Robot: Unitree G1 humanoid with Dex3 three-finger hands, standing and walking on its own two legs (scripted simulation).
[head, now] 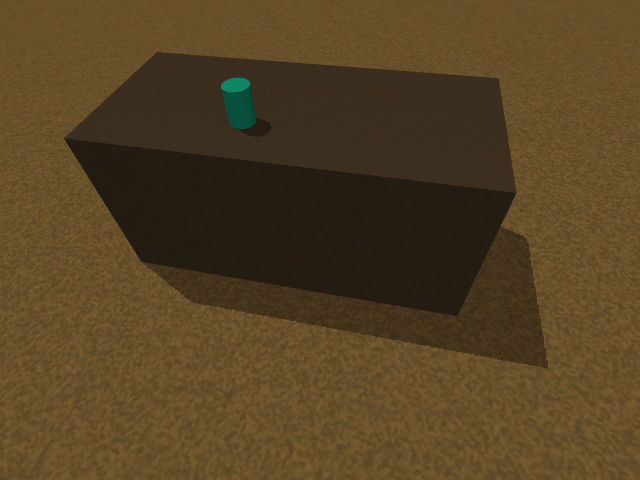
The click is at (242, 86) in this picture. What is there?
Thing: squat round
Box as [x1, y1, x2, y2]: [221, 78, 255, 128]
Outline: 231,78 224,81 221,84 230,125 233,127 245,128 252,125 255,122 255,115 249,82 243,78
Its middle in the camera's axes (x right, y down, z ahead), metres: -0.24 -0.38 +1.12
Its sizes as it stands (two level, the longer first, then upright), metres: 0.081 0.081 0.116
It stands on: a support 0.60 m high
